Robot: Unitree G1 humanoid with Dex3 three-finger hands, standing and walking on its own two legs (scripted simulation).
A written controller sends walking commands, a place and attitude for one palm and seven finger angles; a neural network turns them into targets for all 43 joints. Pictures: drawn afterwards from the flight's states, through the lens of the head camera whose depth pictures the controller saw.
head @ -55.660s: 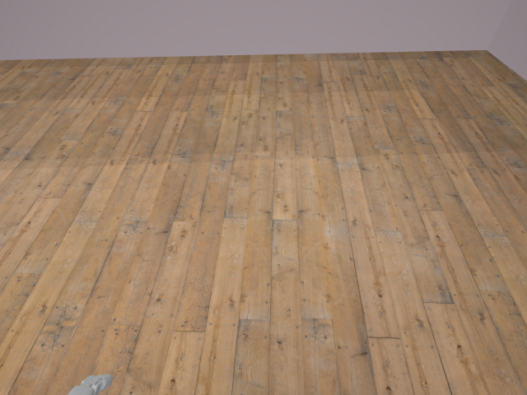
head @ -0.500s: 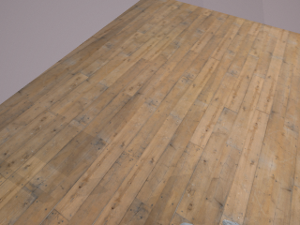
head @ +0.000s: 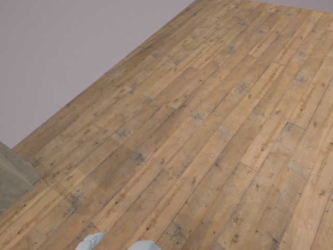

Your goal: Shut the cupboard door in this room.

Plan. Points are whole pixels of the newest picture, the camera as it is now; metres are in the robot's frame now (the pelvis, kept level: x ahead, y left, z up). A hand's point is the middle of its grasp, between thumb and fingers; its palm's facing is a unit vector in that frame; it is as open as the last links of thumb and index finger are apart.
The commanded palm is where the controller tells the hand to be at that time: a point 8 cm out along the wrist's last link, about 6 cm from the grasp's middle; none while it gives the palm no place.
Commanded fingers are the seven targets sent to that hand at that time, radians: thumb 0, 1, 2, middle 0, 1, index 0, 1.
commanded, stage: turn or walk to find it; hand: left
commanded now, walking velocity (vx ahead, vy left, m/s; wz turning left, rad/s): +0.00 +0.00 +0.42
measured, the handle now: out of the picture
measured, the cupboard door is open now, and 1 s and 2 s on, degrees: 88 88 88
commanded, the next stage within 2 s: stand and wait in 0.46 s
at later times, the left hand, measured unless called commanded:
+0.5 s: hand out of the picture -0.05 +0.25 -0.18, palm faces +0.29 -0.92 -0.25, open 7.3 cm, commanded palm none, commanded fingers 0.00 0.90 0.90 -0.20 -0.30 -0.20 -0.30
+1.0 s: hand out of the picture +0.02 +0.19 -0.14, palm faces +0.37 -0.89 -0.27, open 7.3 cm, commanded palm none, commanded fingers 0.00 0.90 0.90 -0.20 -0.30 -0.20 -0.30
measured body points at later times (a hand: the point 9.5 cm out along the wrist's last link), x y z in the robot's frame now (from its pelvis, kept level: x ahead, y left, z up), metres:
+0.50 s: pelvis +0.00 +0.04 +0.00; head +0.03 +0.06 +0.45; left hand -0.06 +0.30 -0.16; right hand +0.17 -0.17 -0.13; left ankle -0.04 +0.13 -0.73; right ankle -0.01 -0.10 -0.68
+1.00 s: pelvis +0.01 -0.01 +0.00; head +0.06 -0.04 +0.45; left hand +0.00 +0.23 -0.12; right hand +0.11 -0.23 -0.17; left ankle -0.08 +0.12 -0.64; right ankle +0.04 -0.09 -0.73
